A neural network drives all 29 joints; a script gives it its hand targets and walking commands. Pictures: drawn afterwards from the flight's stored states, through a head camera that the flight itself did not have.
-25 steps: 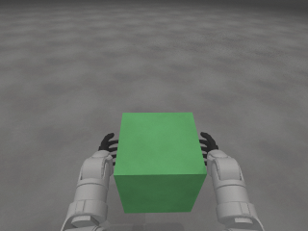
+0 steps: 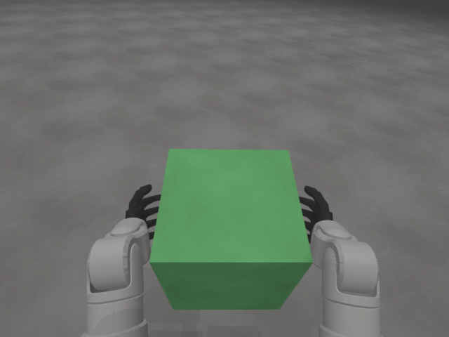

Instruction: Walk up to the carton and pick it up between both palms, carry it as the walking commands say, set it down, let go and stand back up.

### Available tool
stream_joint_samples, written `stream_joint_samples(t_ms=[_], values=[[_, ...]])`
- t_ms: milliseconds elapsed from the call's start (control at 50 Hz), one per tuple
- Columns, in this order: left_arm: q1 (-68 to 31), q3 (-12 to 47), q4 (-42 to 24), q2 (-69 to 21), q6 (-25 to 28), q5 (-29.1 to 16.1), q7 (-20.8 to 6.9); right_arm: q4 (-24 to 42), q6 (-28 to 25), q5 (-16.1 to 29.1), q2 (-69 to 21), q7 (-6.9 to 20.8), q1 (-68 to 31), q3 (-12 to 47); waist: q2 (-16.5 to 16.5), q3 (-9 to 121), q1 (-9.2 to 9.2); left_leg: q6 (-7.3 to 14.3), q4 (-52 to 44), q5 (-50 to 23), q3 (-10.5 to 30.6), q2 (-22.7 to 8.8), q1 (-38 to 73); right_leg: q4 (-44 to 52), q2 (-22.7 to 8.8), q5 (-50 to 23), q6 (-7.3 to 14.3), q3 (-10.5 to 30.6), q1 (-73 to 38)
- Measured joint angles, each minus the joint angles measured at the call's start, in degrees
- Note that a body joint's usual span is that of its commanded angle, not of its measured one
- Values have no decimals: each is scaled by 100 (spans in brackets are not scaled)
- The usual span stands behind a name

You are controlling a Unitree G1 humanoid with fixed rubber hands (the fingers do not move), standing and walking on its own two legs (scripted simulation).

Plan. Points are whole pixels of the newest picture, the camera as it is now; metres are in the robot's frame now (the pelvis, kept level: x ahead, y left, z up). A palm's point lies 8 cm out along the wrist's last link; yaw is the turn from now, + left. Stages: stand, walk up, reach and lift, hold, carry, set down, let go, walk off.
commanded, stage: carry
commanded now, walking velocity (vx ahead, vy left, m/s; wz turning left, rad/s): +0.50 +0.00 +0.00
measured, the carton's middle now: (227, 234) +0.30 +0.01 +0.06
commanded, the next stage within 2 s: none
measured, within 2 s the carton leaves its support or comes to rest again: neither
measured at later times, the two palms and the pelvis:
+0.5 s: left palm (152, 145) +0.53 +0.19 +0.09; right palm (277, 147) +0.51 -0.11 +0.11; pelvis +0.26 +0.05 +0.01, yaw -3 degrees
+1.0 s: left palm (156, 91) +0.89 +0.26 +0.05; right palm (241, 91) +0.88 -0.04 +0.08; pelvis +0.62 +0.11 -0.02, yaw -3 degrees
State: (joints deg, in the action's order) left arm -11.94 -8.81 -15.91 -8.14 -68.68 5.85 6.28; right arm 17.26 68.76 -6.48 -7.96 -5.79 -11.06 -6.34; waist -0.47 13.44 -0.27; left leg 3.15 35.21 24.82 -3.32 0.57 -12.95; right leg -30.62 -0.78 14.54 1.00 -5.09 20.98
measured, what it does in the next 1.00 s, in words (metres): walks ahead: left foot, then right foot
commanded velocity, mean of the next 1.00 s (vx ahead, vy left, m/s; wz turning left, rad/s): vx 0.50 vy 0.00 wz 0.00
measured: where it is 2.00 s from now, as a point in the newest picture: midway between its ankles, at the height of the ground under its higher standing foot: (184, 179)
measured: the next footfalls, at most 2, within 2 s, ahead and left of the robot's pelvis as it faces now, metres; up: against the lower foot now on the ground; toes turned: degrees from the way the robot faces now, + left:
left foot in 0.18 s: +0.19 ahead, +0.08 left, +0.00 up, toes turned +5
right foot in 0.64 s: +0.47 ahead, -0.12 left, +0.00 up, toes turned -6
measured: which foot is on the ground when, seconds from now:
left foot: down 0.00-0.00, up 0.02-0.16, down 0.18-0.68, up 0.70-0.86, down 0.88-1.00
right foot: down 0.00-0.22, up 0.24-0.62, down 0.64-0.88, up 0.90-1.00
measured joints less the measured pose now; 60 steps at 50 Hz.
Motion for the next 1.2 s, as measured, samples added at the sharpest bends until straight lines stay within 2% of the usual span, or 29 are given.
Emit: stream_joint_samples(t_ms=[60, 100, 160, 180, 200, 220, 240, 280, 320, 380, 500, 600, 640, 660, 680, 700, 720, 760, 780, 800, 820, 840, 880, 900, 940, 980, 1020, 1100, 1200], values=[[198, 161, -1, 34, -54, -28, 40, 63, 75, 86, 31, -39, 216, 22, -20, 126, -1, -149, 1313, 308, 8, -3, -830, -14, -5, 324, -25, -3, -113], [228, 183, -7, 35, -32, -77, 48, 144, 96, 106, 37, -72, 266, 29, -15, 97, 3, -158, 1467, 370, 14, -9, -1349, 41, -25, 470, -58, -7, -252], [237, 199, -62, 35, -2, -112, 56, 249, 75, 114, 41, -83, 316, 46, -7, 39, 6, -160, 789, 128, -6, -13, -1823, 47, -57, 718, -160, -12, -525], [239, 207, -74, 35, -2, -118, 58, 278, 70, 114, 43, -84, 339, 52, -5, 42, 7, -160, 376, -240, -65, -13, -1853, 40, -68, 825, -209, -13, -643], [246, 214, -86, 38, -4, -121, 60, 296, 65, 115, 42, -84, 361, 60, -25, 51, 5, -123, 215, -944, -136, -12, -1803, -1, -95, 955, -252, -6, -766], [281, 214, -103, 45, -6, -121, 62, 282, 52, 116, 44, -83, 384, 89, -95, 115, 7, -21, 194, -1277, -225, 35, -1713, -144, -184, 1110, -262, -2, -804], [347, 213, -126, 55, 5, -121, 66, 237, 34, 117, 44, -83, 387, 122, -142, 139, 10, 124, 191, -1112, -311, 90, -1566, -439, -279, 1177, -262, -8, -773], [404, 214, -135, 62, 0, -122, 75, 173, 23, 128, 46, -83, 393, 141, -105, 49, 15, 305, 155, -683, -406, 95, -1224, -1466, -275, 1176, -263, -20, -550], [402, 213, -136, 62, -23, -122, 79, 173, -11, 135, 50, -83, 459, 163, -96, -54, 14, 344, -3, -495, -453, 95, -855, -2371, -237, 1179, -263, -17, -262], [400, 213, -139, 63, -23, -122, 80, 177, -91, 141, 55, -83, 547, 201, -101, -147, 9, 347, -356, -365, -461, 93, -309, -2780, -230, 1186, -263, -10, 107], [401, 229, -149, 61, 98, -122, 57, 224, -184, 140, 55, -79, 550, 194, -104, -456, 8, 319, -1085, -99, -425, 94, 814, -2538, -233, 791, -262, -6, 722], [399, 280, -363, 62, 113, -125, 64, 426, -208, 177, 55, -74, 548, 186, -108, -701, 4, 248, -1352, 371, -294, 97, 1607, -1409, -218, 485, -262, -3, 803], [404, 285, -508, 61, 109, -141, 65, 558, -210, 181, 56, -74, 546, 210, -109, -630, 3, 211, -1284, 674, -261, 98, 1744, -817, -121, 345, -262, -5, 797], [392, 329, -520, 57, 130, -144, 68, 625, -213, 189, 59, -73, 561, 174, -68, -573, -2, 175, -961, 864, -224, 54, 1657, -750, -83, -84, -248, -14, 783], [395, 390, -499, 57, 155, -143, 94, 638, -227, 226, 60, -65, 582, 110, 7, -555, -13, 94, -207, 894, -197, -53, 1363, -903, -71, -57, -246, -86, 768], [395, 433, -494, 58, 153, -142, 131, 636, -235, 269, 60, -57, 595, 61, 18, -538, -24, -93, 1012, 619, -89, -71, 813, -1015, -95, 184, -245, -141, 751], [394, 447, -494, 59, 158, -142, 149, 636, -241, 291, 59, -54, 592, 43, 10, -525, -25, -270, 2315, 652, 12, -46, 157, -1032, -110, 391, -245, -175, 720], [391, 448, -501, 55, 218, -148, 150, 645, -301, 302, 62, -54, 590, 41, 10, -555, -17, -358, 4224, 1216, 189, 12, -1114, -951, -111, 650, -245, -185, 593], [390, 448, -502, 52, 262, -154, 149, 649, -346, 308, 64, -54, 589, 40, 18, -600, -13, -359, 4578, 1482, 294, 8, -1664, -880, -113, 735, -261, -190, 473], [390, 449, -513, 50, 309, -161, 149, 659, -396, 313, 66, -54, 589, 41, 25, -657, -9, -359, 4531, 1612, 403, -18, -2147, -814, -122, 819, -305, -195, 328], [390, 453, -542, 47, 348, -164, 149, 683, -443, 322, 69, -53, 589, 43, 33, -719, -5, -359, 4094, 1592, 476, -88, -2523, -774, -138, 924, -358, -201, 165], [391, 467, -561, 47, 377, -166, 148, 712, -481, 324, 71, -48, 605, 42, 38, -758, -2, -359, 3311, 1260, 490, -161, -2755, -755, -176, 1057, -434, -203, -12], [396, 513, -642, 52, 389, -170, 152, 817, -522, 350, 71, -45, 659, 34, 42, -771, -2, -351, 1484, -72, 417, -252, -2787, -824, -286, 1401, -611, -203, -399], [433, 508, -691, 65, 400, -170, 158, 805, -552, 354, 65, -40, 662, 63, -25, -710, -2, -222, 1410, -814, 255, -218, -2699, -1088, -440, 1583, -625, -196, -463], [520, 482, -700, 74, 432, -170, 188, 659, -636, 354, 64, -21, 658, 112, -96, -709, 5, 39, 1606, -475, -14, -126, -2336, -2037, -523, 1609, -626, -56, -393], [622, 480, -700, 80, 354, -171, 232, 538, -597, 354, 64, 9, 686, 140, -41, -771, 7, 273, 1339, -69, -191, -123, -1749, -3054, -363, 1573, -626, -48, -221], [684, 479, -703, 83, 279, -171, 238, 506, -550, 353, 64, 12, 746, 171, -43, -792, 6, 406, 817, -10, -373, -123, -1146, -3744, -182, 1441, -626, -45, 33], [645, 481, -708, 78, 371, -172, 207, 559, -649, 352, 63, 10, 768, 169, -47, -836, 0, 407, -237, -7, -592, -77, -107, -3944, -42, 1227, -626, -34, 572], [570, 504, -729, 74, 462, -172, 172, 696, -706, 352, 63, -4, 769, 142, -52, -1021, -4, 401, -1108, 159, -516, -37, 1012, -3564, -42, 995, -594, -29, 1183]])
